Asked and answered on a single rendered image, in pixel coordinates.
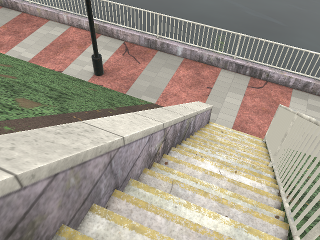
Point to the stairs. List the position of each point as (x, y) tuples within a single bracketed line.
[(216, 185)]

